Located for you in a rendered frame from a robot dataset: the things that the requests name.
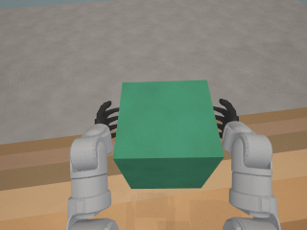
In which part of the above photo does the left robot hand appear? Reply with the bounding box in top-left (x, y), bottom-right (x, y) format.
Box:
top-left (94, 101), bottom-right (119, 138)

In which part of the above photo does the right robot upper arm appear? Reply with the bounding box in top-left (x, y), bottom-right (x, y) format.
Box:
top-left (223, 217), bottom-right (277, 230)

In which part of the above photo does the robot left forearm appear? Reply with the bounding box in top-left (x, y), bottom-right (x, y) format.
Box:
top-left (66, 124), bottom-right (113, 230)

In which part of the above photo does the left robot upper arm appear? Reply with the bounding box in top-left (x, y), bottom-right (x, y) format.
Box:
top-left (70, 218), bottom-right (119, 230)

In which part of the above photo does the robot right forearm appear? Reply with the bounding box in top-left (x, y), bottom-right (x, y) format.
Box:
top-left (222, 121), bottom-right (281, 230)

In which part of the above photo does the right robot hand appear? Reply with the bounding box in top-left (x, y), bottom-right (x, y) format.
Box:
top-left (213, 99), bottom-right (239, 139)

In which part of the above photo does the carton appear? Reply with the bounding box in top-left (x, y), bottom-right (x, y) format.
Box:
top-left (113, 80), bottom-right (224, 189)

